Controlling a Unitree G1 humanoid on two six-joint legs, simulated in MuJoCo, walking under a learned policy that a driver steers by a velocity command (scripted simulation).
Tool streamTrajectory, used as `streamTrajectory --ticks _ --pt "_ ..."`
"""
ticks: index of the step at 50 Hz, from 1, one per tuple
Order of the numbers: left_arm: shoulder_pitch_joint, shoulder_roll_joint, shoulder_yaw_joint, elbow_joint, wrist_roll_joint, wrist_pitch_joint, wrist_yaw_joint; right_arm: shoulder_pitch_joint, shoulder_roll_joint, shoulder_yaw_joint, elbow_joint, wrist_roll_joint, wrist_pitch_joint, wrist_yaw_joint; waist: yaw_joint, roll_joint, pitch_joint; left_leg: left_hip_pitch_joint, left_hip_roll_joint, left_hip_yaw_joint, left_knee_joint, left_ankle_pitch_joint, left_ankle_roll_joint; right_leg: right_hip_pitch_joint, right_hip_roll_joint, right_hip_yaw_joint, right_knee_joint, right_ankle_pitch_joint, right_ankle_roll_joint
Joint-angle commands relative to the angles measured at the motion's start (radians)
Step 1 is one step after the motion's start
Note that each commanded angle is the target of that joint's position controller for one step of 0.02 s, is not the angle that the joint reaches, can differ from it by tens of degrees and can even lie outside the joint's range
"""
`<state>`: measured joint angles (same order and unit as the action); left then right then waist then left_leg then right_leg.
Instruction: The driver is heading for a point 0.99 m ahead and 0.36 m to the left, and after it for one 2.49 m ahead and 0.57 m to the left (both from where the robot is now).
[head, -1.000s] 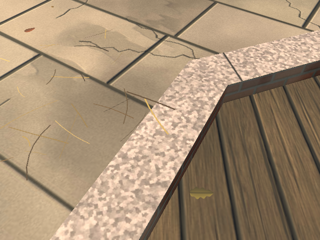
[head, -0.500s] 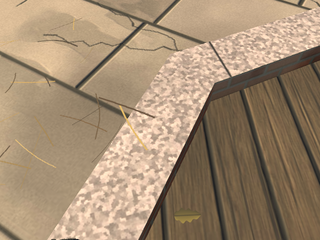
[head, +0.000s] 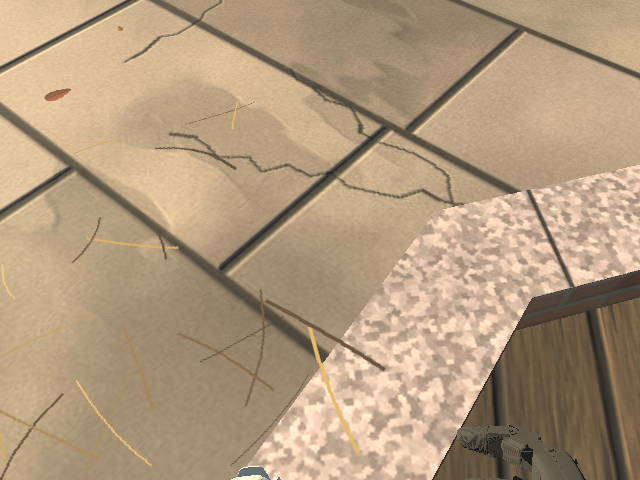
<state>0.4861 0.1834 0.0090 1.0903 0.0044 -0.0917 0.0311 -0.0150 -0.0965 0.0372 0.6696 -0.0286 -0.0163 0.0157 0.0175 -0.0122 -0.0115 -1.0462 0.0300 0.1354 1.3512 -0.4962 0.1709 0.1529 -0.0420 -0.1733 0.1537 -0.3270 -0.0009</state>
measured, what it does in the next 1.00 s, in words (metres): climbs, turning left: left foot 0.14 m higher, then right foot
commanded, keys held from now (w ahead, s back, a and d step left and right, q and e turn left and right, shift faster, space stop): w+q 1.00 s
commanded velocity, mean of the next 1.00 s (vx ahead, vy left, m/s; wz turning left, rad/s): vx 0.50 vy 0.00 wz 0.56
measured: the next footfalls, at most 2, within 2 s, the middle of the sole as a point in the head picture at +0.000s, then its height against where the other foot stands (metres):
left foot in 0.02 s outside the picture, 0.14 m higher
right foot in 0.50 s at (343, 387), level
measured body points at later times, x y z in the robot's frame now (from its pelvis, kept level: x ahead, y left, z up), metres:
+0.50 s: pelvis +0.37 +0.06 +0.12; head +0.39 +0.07 +0.57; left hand +0.59 +0.31 +0.07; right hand +0.41 -0.19 -0.01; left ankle +0.16 +0.08 -0.59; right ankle +0.55 -0.01 -0.59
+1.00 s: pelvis +0.65 +0.19 +0.13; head +0.66 +0.20 +0.58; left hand +0.47 +0.34 -0.02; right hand +0.96 +0.17 +0.05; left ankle +0.73 +0.37 -0.57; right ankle +0.55 -0.01 -0.59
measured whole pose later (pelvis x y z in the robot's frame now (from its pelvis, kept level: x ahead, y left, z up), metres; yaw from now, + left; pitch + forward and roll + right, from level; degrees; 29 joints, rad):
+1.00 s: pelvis +0.65 +0.19 +0.13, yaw +35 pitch +3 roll -1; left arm 0.48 0.18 0.01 0.98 0.01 -0.10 0.01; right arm -0.02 -0.19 -0.02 0.77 0.02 -0.06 0.09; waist 0.09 0.01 -0.03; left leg -0.65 0.04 0.05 0.67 -0.05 0.11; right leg 0.16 -0.05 -0.28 0.23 -0.41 0.07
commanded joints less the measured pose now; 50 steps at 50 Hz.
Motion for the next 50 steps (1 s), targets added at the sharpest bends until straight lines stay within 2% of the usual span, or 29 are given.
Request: streamTrajectory --ticks 1,2,3,4,5,6,7,9,10,12,15,17,19,21,23,24,25,26,27,28,29,30,32,33,35,39,47,48,50 --pt "-0.035 0.278 0.060 -0.113 -0.016 0.001 -0.012 0.370 -0.151 -0.055 0.057 0.013 -0.009 0.008 -0.222 -0.210 -0.276 0.733 -0.163 0.005 -0.265 0.048 0.085 -0.163 -0.214 -0.027 0.593 1.819 -0.130" --pt "-0.061 0.229 0.054 -0.203 -0.042 -0.012 -0.041 0.464 -0.289 -0.103 0.101 0.012 -0.009 -0.001 -0.236 0.022 -0.359 1.004 0.035 -0.485 -0.492 0.005 0.199 -0.510 -0.071 -0.003 1.042 1.188 -0.043" --pt "-0.137 0.218 0.072 -0.244 0.005 -0.029 -0.075 0.408 -0.366 -0.136 0.110 0.032 0.015 -0.017 -0.171 0.221 -0.372 1.046 0.165 -1.056 -0.879 0.218 0.252 -0.736 0.141 0.120 1.423 0.133 0.004" --pt "-0.089 0.145 0.055 -0.287 0.033 -0.033 -0.093 0.307 -0.370 -0.145 0.108 0.038 0.013 -0.013 -0.082 0.117 -0.314 0.987 0.206 -1.065 -0.919 0.152 0.226 -0.826 0.066 0.272 1.538 0.131 -0.023" --pt "-0.136 0.114 0.046 -0.307 0.029 -0.024 -0.088 0.278 -0.318 -0.138 0.132 0.033 0.002 -0.010 -0.053 -0.010 -0.180 0.843 0.191 -0.988 -0.900 0.044 0.180 -0.864 0.039 0.257 1.527 0.135 -0.034" --pt "-0.176 0.069 0.030 -0.337 0.032 -0.014 -0.067 0.266 -0.259 -0.124 0.161 0.013 -0.010 -0.016 -0.022 -0.066 -0.018 0.676 0.164 -0.861 -0.869 0.093 0.127 -0.913 0.003 0.248 1.473 0.106 -0.044" --pt "-0.188 0.048 0.020 -0.365 0.043 0.002 -0.051 0.243 -0.199 -0.107 0.176 0.004 -0.024 -0.018 0.017 -0.070 0.035 0.569 0.120 -0.738 -0.854 0.178 0.090 -0.898 -0.026 0.251 1.413 0.089 -0.049" --pt "-0.178 0.070 0.020 -0.393 0.034 0.038 -0.038 0.219 -0.178 -0.102 0.180 0.001 -0.045 -0.015 0.049 0.005 0.040 0.516 0.074 -0.567 -0.898 0.284 0.079 -0.867 -0.040 0.243 1.300 0.020 -0.038" --pt "-0.224 0.003 -0.021 -0.400 0.089 0.005 -0.066 0.224 -0.110 -0.065 0.211 -0.029 -0.106 0.004 0.016 0.107 -0.060 0.571 0.005 -0.527 -0.862 0.094 0.048 -0.981 -0.020 0.407 1.277 0.240 -0.092" --pt "-0.274 0.063 -0.013 -0.402 0.095 -0.026 -0.074 0.290 -0.141 -0.072 0.226 -0.049 -0.124 0.002 -0.006 0.098 -0.071 0.615 -0.041 -0.448 -0.856 0.108 0.068 -1.059 0.044 0.313 1.318 0.271 -0.113" --pt "-0.411 0.099 -0.019 -0.448 0.065 -0.047 -0.064 0.398 -0.176 -0.073 0.245 -0.075 -0.110 0.018 -0.049 0.037 -0.026 0.741 -0.034 -0.464 -0.914 0.164 0.097 -1.202 0.048 0.266 1.206 0.238 -0.084" --pt "-0.550 0.088 -0.028 -0.503 0.050 -0.030 -0.057 0.372 -0.179 -0.070 0.226 -0.070 -0.106 0.055 -0.066 0.015 0.002 0.649 -0.012 -0.453 -1.010 0.279 0.116 -1.017 0.007 0.214 0.877 0.331 -0.032" --pt "-0.622 0.044 -0.037 -0.550 0.054 -0.005 -0.072 0.405 -0.207 -0.075 0.214 -0.032 -0.132 0.076 -0.054 0.090 0.011 0.539 -0.029 -0.419 -1.057 0.545 0.070 -0.721 0.031 0.126 0.739 0.367 0.006" --pt "-0.670 0.085 -0.034 -0.569 0.047 0.005 -0.079 0.465 -0.291 -0.109 0.217 -0.013 -0.145 0.086 -0.072 0.068 0.045 0.641 0.010 -0.464 -1.018 0.657 0.057 -0.624 0.087 0.116 0.524 0.345 0.037" --pt "-0.636 0.146 -0.015 -0.547 0.041 0.005 -0.073 0.475 -0.344 -0.136 0.220 -0.027 -0.138 0.092 -0.039 0.096 0.044 0.823 0.050 -0.494 -0.940 0.879 0.014 -0.593 0.124 0.120 0.404 0.322 0.021" --pt "-0.533 0.185 0.001 -0.508 0.021 -0.001 -0.062 0.443 -0.365 -0.144 0.214 -0.029 -0.134 0.091 0.013 0.076 0.022 0.898 0.047 -0.473 -0.855 1.057 -0.037 -0.539 0.116 0.130 0.347 0.372 -0.005" --pt "-0.296 0.216 0.016 -0.438 0.001 -0.018 -0.052 0.423 -0.348 -0.141 0.205 -0.046 -0.136 0.098 0.094 0.065 -0.099 0.874 0.027 -0.450 -0.699 1.196 -0.105 -0.295 0.047 0.163 0.420 0.476 -0.081" --pt "0.004 0.226 0.020 -0.356 0.019 -0.030 -0.044 0.446 -0.224 -0.109 0.175 -0.047 -0.149 0.094 0.145 -0.044 -0.353 0.743 -0.059 -0.446 -0.451 1.006 -0.128 0.115 -0.107 0.288 0.566 0.715 -0.221" --pt "0.146 0.240 0.026 -0.311 0.038 -0.045 -0.064 0.669 -0.033 -0.054 0.196 -0.056 -0.166 0.079 0.097 -0.420 -0.600 0.317 -0.252 -0.390 0.036 -0.057 -0.220 0.595 -0.411 0.804 0.480 0.831 -0.578" --pt "0.174 0.216 0.034 -0.280 0.081 -0.034 -0.036 0.500 -0.193 -0.094 0.173 -0.026 -0.148 0.096 0.172 -0.103 -0.350 0.105 -0.194 -0.353 0.205 0.001 -0.166 0.426 -0.397 0.925 0.258 0.464 -0.443" --pt "-0.012 0.209 0.039 -0.291 0.044 -0.030 -0.027 0.389 -0.216 -0.104 0.160 -0.015 -0.128 0.083 0.115 -0.065 -0.132 0.068 -0.111 -0.331 0.234 0.137 -0.128 0.145 -0.365 0.756 0.202 0.241 -0.332" --pt "-0.176 0.128 0.015 -0.317 0.036 -0.022 -0.015 0.368 -0.237 -0.105 0.166 -0.028 -0.116 0.057 0.066 -0.003 -0.077 0.156 -0.032 -0.321 0.148 0.263 -0.110 -0.093 -0.321 0.608 0.133 0.185 -0.281" --pt "-0.236 0.015 -0.020 -0.310 0.029 -0.016 -0.006 0.324 -0.173 -0.084 0.165 -0.077 -0.104 0.055 0.002 -0.038 -0.098 0.285 0.050 -0.286 0.033 0.258 -0.112 -0.219 -0.257 0.445 0.046 0.310 -0.264" --pt "-0.238 0.001 -0.021 -0.297 0.029 -0.024 0.001 0.282 -0.149 -0.080 0.152 -0.066 -0.098 0.063 -0.006 -0.040 -0.109 0.298 0.063 -0.264 0.018 0.228 -0.111 -0.230 -0.238 0.389 0.021 0.354 -0.257" --pt "-0.238 0.025 -0.005 -0.274 0.035 -0.047 0.000 0.244 -0.120 -0.067 0.149 -0.034 -0.096 0.078 -0.018 -0.041 -0.069 0.262 0.092 -0.244 -0.057 0.258 -0.121 -0.280 -0.214 0.271 -0.022 0.341 -0.246" --pt "-0.138 0.080 0.008 -0.226 0.073 -0.069 -0.017 0.149 -0.117 -0.059 0.138 -0.025 -0.088 0.102 0.001 -0.026 -0.013 0.259 0.101 -0.167 -0.331 0.506 -0.133 -0.304 -0.186 0.074 -0.042 0.567 -0.234" --pt "0.001 0.147 0.022 -0.145 0.067 -0.062 -0.045 -0.028 -0.165 -0.075 0.080 -0.021 -0.054 0.087 0.020 -0.060 0.077 0.319 0.043 -0.121 -0.684 0.512 -0.075 -0.023 -0.255 -0.032 0.006 0.735 -0.186" --pt "-0.065 0.270 0.070 -0.166 -0.036 -0.009 -0.020 -0.124 -0.198 -0.091 0.018 0.108 -0.055 0.064 0.010 -0.016 0.114 0.349 -0.023 -0.031 -0.673 0.441 -0.066 -0.063 -0.234 -0.073 0.091 0.843 -0.095" --pt "-0.055 0.271 0.078 -0.175 -0.035 0.026 0.009 -0.017 -0.210 -0.105 0.017 0.086 -0.053 0.049 -0.057 -0.090 0.035 0.543 -0.084 0.013 -0.692 0.349 -0.033 -0.089 -0.246 -0.082 0.293 1.115 -0.059"
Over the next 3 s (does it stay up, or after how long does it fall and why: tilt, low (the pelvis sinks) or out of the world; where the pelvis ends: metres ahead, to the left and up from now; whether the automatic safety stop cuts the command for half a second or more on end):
stays up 1.64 0.56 0.14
